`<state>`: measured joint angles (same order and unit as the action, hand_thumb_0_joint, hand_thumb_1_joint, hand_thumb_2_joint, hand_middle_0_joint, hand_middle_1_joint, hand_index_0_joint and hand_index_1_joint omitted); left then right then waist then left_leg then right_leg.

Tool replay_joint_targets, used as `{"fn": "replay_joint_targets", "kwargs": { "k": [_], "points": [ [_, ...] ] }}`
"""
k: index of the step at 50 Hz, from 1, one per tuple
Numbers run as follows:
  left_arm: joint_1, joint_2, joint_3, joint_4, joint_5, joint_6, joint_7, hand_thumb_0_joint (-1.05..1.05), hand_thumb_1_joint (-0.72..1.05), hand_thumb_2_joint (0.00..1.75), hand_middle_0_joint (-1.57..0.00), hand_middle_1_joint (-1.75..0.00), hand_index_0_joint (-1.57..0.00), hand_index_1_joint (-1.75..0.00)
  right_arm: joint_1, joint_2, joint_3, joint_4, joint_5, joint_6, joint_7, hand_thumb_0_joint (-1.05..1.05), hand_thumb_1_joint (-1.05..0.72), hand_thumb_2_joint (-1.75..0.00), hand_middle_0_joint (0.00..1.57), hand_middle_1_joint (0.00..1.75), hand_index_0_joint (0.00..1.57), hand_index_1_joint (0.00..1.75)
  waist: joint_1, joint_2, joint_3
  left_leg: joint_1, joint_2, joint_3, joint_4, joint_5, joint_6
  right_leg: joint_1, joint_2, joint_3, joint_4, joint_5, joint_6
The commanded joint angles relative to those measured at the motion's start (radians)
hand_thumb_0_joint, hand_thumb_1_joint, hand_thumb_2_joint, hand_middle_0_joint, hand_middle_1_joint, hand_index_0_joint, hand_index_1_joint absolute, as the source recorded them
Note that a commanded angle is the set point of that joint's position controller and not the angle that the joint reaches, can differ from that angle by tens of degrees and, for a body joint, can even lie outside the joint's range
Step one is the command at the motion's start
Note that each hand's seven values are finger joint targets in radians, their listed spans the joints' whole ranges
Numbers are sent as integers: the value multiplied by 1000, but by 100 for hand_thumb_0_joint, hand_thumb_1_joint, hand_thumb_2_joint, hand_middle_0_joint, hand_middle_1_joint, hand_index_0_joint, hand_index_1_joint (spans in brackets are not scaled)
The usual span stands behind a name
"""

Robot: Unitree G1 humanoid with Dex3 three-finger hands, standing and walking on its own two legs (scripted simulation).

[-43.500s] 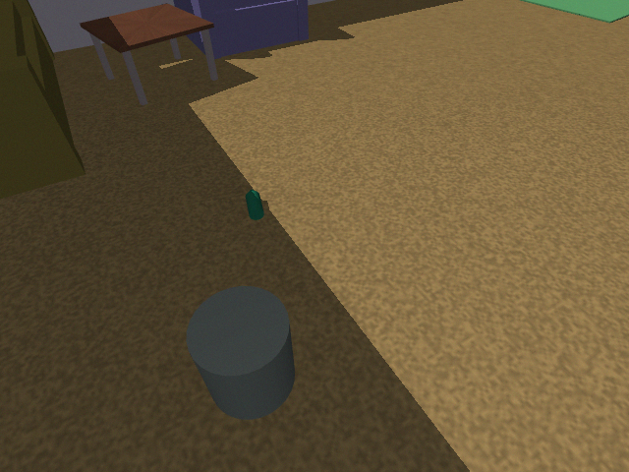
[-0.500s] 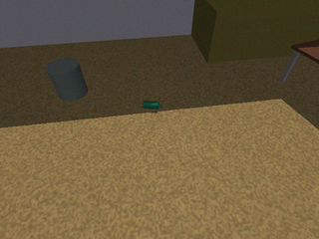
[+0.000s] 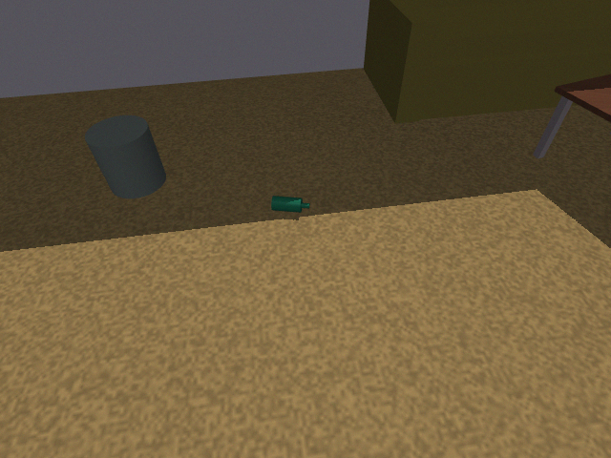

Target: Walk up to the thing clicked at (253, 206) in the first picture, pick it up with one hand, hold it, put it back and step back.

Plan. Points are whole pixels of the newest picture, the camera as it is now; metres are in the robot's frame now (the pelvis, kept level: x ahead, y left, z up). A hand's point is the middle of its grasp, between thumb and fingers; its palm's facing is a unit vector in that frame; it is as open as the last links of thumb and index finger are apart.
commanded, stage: stand
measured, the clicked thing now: (291, 204) +1.40 +0.15 -0.75
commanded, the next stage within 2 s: none
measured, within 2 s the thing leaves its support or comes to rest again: neither
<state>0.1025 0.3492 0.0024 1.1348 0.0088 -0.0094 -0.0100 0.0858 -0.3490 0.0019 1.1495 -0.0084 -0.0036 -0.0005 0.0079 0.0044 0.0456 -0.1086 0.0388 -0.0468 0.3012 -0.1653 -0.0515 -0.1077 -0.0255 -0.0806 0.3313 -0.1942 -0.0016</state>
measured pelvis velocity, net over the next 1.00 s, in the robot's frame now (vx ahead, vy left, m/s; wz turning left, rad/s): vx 0.00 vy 0.00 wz -0.01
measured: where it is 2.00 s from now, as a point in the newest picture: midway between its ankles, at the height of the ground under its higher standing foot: outside the picture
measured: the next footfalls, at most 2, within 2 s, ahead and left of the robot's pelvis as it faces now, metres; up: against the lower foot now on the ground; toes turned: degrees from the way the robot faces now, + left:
none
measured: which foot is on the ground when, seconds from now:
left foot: down 0.00-1.00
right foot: down 0.00-1.00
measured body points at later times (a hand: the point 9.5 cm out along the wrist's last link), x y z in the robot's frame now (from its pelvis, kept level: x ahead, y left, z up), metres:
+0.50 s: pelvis +0.00 +0.00 +0.00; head +0.01 +0.00 +0.45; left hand +0.07 +0.30 -0.13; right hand +0.06 -0.30 -0.14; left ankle +0.00 +0.15 -0.75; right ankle -0.01 -0.11 -0.75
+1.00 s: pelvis +0.00 +0.00 +0.00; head +0.01 +0.00 +0.45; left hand +0.08 +0.31 -0.13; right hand +0.07 -0.30 -0.14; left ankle +0.00 +0.15 -0.75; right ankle -0.01 -0.11 -0.75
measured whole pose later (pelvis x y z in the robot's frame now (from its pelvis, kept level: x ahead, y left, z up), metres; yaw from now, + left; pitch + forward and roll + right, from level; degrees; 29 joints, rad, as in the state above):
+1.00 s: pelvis +0.00 +0.00 +0.00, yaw -1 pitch -1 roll +0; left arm 0.11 0.36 0.00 1.13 0.01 -0.01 -0.01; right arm 0.12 -0.35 0.01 1.14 -0.01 0.00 0.00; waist 0.01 0.00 0.04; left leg -0.11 0.04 -0.03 0.30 -0.17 -0.05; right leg -0.12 -0.02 -0.07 0.33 -0.20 0.00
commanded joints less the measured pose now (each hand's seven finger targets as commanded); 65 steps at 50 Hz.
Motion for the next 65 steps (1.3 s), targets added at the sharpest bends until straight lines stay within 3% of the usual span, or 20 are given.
{"fn": "replay_joint_targets", "kwargs": {
  "k": [1,8,13,28,29,32,39,42,46,53,59,65],
  "points": [
    [-32,219,38,-60,-4,-19,15,0,90,90,-20,-30,-20,-30,-27,-208,-31,-57,1,-23,-11,0,-90,-90,20,30,20,30,-3,9,-94,8,91,-45,-21,218,48,39,-118,104,-49,194,-15],
    [-35,228,42,-54,-4,-18,14,0,90,90,-20,-30,-20,-30,-24,-207,-28,-59,1,-21,-8,0,-90,-90,20,30,20,30,-2,-10,-54,-11,84,-45,-36,128,47,10,-111,109,-71,85,-13],
    [-32,223,39,-61,-1,-20,14,0,90,90,-20,-30,-20,-30,-28,-211,-30,-66,-2,-22,-8,0,-90,-90,20,30,20,30,-1,3,-74,-2,89,-44,-29,151,49,17,-113,111,-66,122,-15],
    [-37,228,39,-63,-2,-18,14,0,90,90,-20,-30,-20,-30,-1,-215,-29,-66,-3,-22,-10,0,-90,-90,20,30,20,30,-5,5,-78,-13,90,-41,-28,125,51,23,-114,118,-61,98,-18],
    [-28,225,36,-62,-2,-18,13,0,90,90,-20,-30,-20,-30,-13,-209,-28,-65,-3,-22,-9,0,-90,-90,20,30,20,30,5,1,-64,-10,91,-47,-30,141,49,15,-111,114,-63,106,-16],
    [-27,229,37,-65,-2,-19,14,0,90,90,-20,-30,-20,-30,2,-205,-28,-69,-2,-22,-9,0,-90,-90,20,30,20,30,-2,-9,-87,-5,90,-38,-23,161,48,35,-116,117,-57,149,-20],
    [-22,226,37,-62,-3,-16,13,0,90,90,-20,-30,-20,-30,2,-214,-30,-65,-2,-22,-9,0,-90,-90,20,30,20,30,0,1,-53,-15,90,-47,-37,114,49,3,-109,118,-64,77,-16],
    [-19,225,35,-62,0,-18,14,0,90,90,-20,-30,-20,-30,-2,-210,-29,-70,-2,-23,-9,0,-90,-90,20,30,20,30,0,1,-67,-2,95,-49,-36,139,51,10,-111,113,-58,99,-17],
    [-28,222,35,-62,-2,-18,12,0,90,90,-20,-30,-20,-30,3,-212,-28,-67,-2,-22,-8,0,-90,-90,20,30,20,30,-4,5,-53,-19,86,-42,-39,79,52,0,-111,122,-69,54,-14],
    [-15,225,35,-64,1,-21,15,0,90,90,-20,-30,-20,-30,-5,-215,-34,-73,-2,-24,-9,0,-90,-90,20,30,20,30,-1,-5,-96,20,94,-40,-18,198,52,30,-114,115,-47,183,-16],
    [-22,228,36,-65,-1,-21,17,0,90,90,-20,-30,-20,-30,-5,-212,-30,-74,-2,-24,-12,0,-90,-90,20,30,20,30,-2,2,-97,30,98,-33,-16,219,54,36,-117,117,-41,221,-18],
    [-13,220,33,-62,-2,-21,18,0,90,90,-20,-30,-20,-30,-2,-211,-31,-75,-1,-21,-11,0,-90,-90,20,30,20,30,-1,-5,-73,16,97,-33,-23,190,53,33,-115,115,-53,193,-15]
  ]
}}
